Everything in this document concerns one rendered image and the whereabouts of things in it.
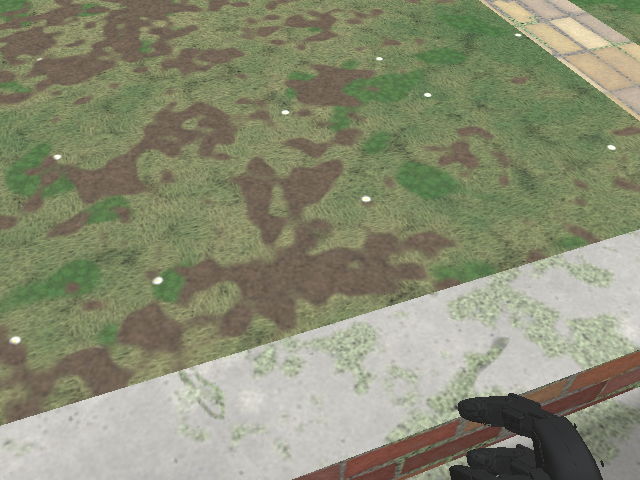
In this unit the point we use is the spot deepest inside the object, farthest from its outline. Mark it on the right robot hand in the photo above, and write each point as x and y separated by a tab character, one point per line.
559	451

